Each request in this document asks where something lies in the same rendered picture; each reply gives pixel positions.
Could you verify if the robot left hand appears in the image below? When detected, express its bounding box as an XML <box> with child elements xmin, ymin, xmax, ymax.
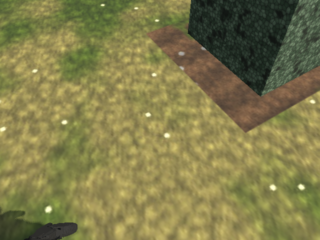
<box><xmin>24</xmin><ymin>222</ymin><xmax>78</xmax><ymax>240</ymax></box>

